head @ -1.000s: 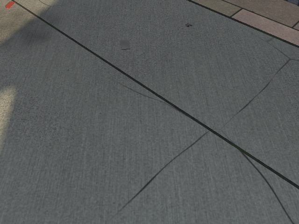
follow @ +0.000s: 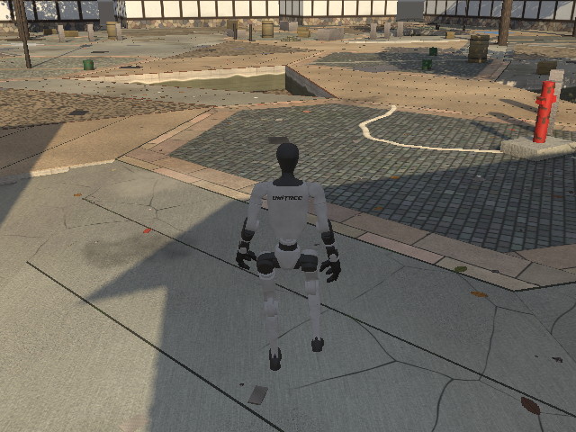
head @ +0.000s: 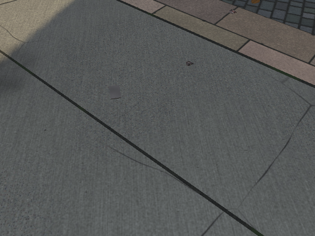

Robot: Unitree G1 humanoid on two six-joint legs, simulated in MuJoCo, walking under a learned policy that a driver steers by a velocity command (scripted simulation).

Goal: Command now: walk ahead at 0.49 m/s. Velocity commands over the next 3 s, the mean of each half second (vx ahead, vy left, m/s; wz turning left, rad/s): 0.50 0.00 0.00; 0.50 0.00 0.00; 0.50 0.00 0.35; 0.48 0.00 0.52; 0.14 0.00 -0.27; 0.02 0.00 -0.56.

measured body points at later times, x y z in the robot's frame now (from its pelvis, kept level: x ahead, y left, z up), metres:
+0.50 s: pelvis +0.27 -0.08 +0.00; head +0.29 -0.10 +0.45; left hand +0.33 +0.18 -0.12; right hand +0.36 -0.35 -0.14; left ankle +0.27 +0.08 -0.66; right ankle +0.29 -0.16 -0.74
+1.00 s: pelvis +0.55 -0.01 -0.01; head +0.57 +0.00 +0.44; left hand +0.58 +0.25 -0.15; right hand +0.67 -0.27 -0.13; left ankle +0.61 +0.07 -0.74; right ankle +0.44 -0.16 -0.65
